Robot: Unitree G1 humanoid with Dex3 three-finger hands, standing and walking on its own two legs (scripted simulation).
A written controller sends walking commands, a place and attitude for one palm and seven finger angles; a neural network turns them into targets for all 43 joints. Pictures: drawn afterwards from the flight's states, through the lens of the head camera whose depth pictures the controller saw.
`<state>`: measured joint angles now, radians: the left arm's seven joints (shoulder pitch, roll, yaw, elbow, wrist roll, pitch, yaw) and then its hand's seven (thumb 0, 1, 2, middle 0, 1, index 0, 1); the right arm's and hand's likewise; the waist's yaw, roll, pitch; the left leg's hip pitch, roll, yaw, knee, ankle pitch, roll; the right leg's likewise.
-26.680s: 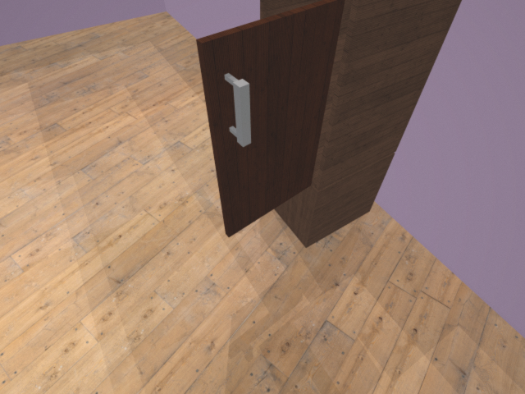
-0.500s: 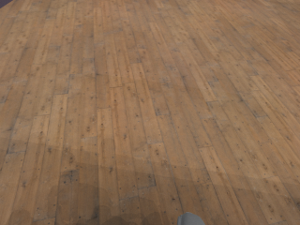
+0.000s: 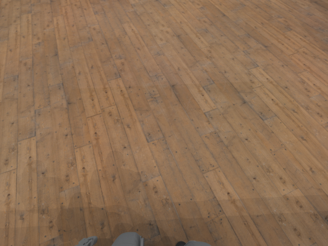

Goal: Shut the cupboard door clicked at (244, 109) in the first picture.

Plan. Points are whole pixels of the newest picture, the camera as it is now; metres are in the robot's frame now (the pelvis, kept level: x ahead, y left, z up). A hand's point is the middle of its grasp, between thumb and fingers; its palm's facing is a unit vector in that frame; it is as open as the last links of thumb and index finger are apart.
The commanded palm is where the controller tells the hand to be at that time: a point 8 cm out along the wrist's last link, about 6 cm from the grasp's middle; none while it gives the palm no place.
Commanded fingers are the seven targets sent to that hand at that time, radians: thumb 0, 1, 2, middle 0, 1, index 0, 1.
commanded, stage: turn to face it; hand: left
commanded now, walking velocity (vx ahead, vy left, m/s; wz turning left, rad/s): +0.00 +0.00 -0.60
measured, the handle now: out of the picture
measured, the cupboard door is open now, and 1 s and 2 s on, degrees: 65 65 65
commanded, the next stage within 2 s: none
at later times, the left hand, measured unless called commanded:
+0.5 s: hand (81, 226) +0.19 +0.25 -0.16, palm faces -0.19 -0.96 -0.22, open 7.4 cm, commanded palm none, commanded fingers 0.00 0.90 0.90 -0.20 -0.30 -0.20 -0.30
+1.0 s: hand (127, 187) +0.30 +0.13 -0.16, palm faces -0.57 -0.79 -0.23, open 7.4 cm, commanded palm none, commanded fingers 0.00 0.90 0.90 -0.20 -0.30 -0.20 -0.30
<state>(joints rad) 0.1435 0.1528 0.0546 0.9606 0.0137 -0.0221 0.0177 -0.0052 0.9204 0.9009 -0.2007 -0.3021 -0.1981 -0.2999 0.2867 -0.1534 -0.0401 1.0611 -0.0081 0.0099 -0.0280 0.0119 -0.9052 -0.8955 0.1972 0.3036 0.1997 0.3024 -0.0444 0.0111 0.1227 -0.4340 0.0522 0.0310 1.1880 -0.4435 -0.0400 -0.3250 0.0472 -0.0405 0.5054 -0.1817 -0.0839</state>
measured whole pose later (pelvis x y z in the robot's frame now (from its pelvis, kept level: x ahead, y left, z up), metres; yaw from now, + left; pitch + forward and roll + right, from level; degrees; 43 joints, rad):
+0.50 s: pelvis +0.07 +0.05 +0.00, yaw -17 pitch +1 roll -1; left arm 0.21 0.27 0.11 0.90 0.02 0.08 -0.03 0.00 0.91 0.90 -0.20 -0.30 -0.19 -0.30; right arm 0.11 -0.20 -0.01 0.83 -0.03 0.02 -0.03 0.01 -0.90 -0.90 0.20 0.30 0.20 0.30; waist 0.05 -0.03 0.08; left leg -0.24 0.08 0.09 0.51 -0.28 0.00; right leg -0.50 0.01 -0.01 1.09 -0.47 0.06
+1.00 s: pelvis +0.10 +0.02 +0.00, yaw -35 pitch +2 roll +0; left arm 0.15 0.22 0.06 0.88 0.03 0.06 -0.01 0.00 0.90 0.90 -0.20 -0.30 -0.20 -0.30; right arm 0.18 -0.25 -0.04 0.88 -0.01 0.05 -0.01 0.01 -0.91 -0.90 0.20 0.30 0.20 0.30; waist -0.02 -0.01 0.10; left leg -0.43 0.07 0.05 0.82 -0.40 -0.09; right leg -0.28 0.01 0.07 0.55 -0.30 0.01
